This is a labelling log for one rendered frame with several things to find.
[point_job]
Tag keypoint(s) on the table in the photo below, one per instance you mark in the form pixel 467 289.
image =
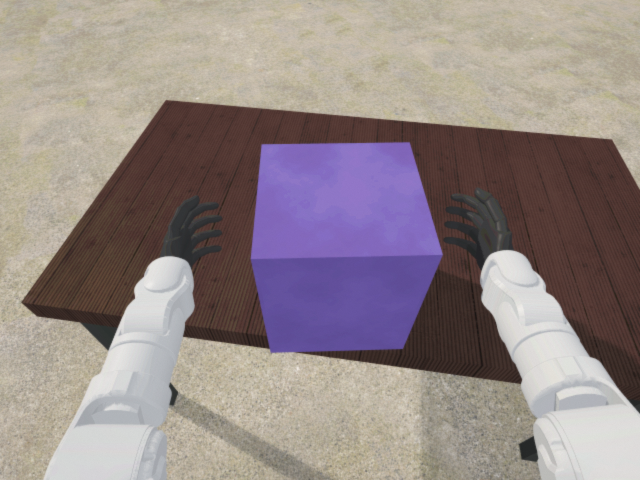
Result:
pixel 571 203

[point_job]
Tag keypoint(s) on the robot right forearm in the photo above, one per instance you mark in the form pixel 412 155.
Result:
pixel 557 373

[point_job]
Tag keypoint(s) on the robot right hand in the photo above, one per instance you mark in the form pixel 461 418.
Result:
pixel 492 234

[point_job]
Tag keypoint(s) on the robot left hand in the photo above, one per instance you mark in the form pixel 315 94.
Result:
pixel 180 239

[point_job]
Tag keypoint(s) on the robot right upper arm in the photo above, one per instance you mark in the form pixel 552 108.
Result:
pixel 594 443

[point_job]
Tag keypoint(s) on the robot left forearm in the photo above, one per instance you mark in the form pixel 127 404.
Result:
pixel 133 386

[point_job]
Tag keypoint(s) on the carton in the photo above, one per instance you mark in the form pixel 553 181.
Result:
pixel 344 246

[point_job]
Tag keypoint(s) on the robot left upper arm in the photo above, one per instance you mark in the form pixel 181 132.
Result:
pixel 112 452

